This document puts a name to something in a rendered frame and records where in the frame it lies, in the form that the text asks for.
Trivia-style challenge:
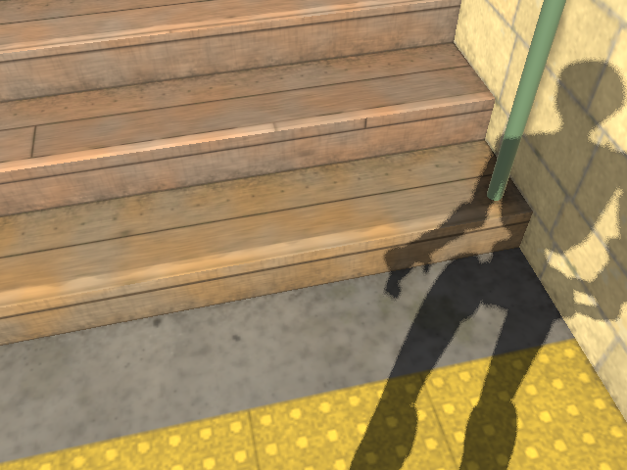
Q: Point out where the stairs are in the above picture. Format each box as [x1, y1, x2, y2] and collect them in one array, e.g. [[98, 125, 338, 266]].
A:
[[0, 0, 533, 346]]

